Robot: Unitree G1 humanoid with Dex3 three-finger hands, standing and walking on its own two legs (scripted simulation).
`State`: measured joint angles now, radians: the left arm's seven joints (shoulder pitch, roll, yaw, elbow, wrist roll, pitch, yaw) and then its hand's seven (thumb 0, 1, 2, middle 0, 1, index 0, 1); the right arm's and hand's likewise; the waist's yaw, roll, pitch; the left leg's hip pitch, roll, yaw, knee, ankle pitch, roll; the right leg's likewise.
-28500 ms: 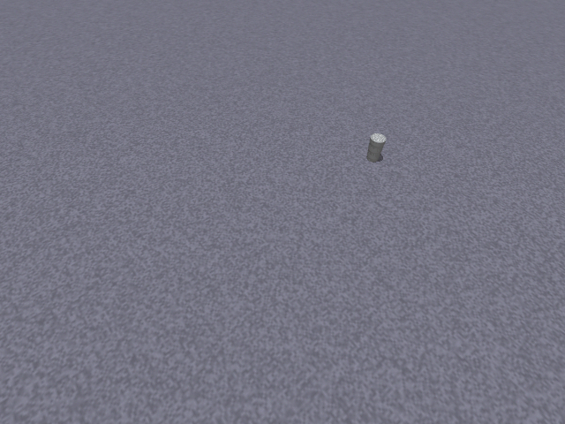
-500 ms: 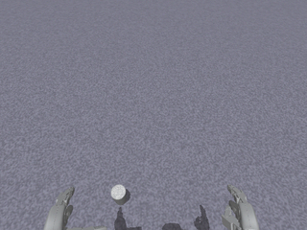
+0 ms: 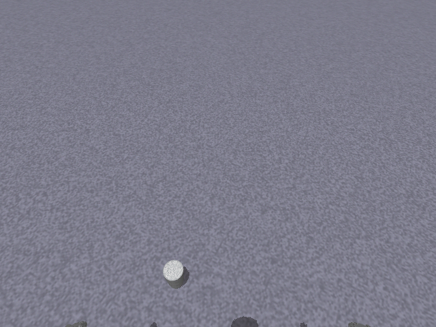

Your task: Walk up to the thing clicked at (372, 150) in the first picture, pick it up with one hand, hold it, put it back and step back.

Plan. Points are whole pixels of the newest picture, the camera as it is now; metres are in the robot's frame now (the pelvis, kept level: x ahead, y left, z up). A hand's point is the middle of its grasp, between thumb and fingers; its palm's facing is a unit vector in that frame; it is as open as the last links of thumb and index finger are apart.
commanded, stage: stand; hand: left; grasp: from the side
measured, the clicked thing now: (174, 275) +0.42 +0.17 -0.68
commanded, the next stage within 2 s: step back in 1.78 s
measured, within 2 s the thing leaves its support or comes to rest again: neither
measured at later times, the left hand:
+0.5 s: hand out of the picture +0.04 +0.25 -0.13, palm faces +0.00 -0.94 -0.34, open 7.4 cm
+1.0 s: hand out of the picture +0.05 +0.24 -0.13, palm faces -0.01 -0.94 -0.33, open 7.4 cm
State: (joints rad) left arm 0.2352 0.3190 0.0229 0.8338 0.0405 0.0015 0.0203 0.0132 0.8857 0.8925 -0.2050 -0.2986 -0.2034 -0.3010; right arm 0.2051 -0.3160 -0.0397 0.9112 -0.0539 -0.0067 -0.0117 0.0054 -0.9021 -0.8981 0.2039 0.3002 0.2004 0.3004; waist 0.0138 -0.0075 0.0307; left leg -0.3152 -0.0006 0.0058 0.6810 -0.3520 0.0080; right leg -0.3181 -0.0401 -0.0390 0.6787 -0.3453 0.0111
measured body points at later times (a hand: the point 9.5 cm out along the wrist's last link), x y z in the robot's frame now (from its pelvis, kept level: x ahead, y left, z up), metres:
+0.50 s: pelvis -0.01 +0.00 +0.02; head -0.02 +0.00 +0.47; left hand +0.04 +0.30 -0.11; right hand +0.06 -0.28 -0.12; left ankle +0.01 +0.12 -0.72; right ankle +0.01 -0.13 -0.72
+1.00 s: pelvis +0.00 +0.00 +0.03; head +0.00 -0.01 +0.48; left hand +0.05 +0.29 -0.11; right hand +0.06 -0.30 -0.11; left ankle +0.01 +0.12 -0.72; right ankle +0.01 -0.13 -0.72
